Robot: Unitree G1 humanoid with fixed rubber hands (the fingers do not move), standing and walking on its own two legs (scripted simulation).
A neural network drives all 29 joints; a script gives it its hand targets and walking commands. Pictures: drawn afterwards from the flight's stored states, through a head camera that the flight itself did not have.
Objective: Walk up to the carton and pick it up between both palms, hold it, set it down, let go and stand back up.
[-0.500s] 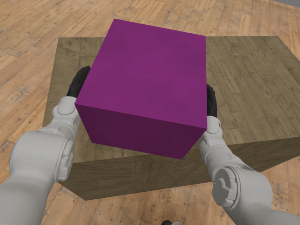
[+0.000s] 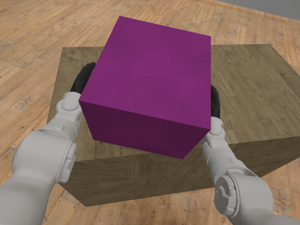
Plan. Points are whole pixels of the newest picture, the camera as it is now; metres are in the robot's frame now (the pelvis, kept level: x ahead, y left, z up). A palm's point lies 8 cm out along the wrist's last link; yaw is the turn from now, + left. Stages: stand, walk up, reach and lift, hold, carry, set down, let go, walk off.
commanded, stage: reach and lift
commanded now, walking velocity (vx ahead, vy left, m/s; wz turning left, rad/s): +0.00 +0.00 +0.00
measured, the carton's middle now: (151, 88) +0.49 -0.03 +0.08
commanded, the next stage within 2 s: none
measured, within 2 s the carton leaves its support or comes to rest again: neither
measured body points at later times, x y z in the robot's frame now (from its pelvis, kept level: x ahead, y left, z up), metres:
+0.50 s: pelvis +0.01 -0.04 +0.02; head -0.01 -0.03 +0.47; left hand +0.45 +0.13 +0.16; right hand +0.41 -0.23 +0.14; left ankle -0.01 +0.10 -0.71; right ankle +0.05 -0.17 -0.71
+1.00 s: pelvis +0.01 -0.04 +0.03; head -0.05 -0.05 +0.48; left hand +0.43 +0.12 +0.21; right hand +0.39 -0.24 +0.19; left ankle -0.01 +0.10 -0.71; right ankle +0.05 -0.17 -0.71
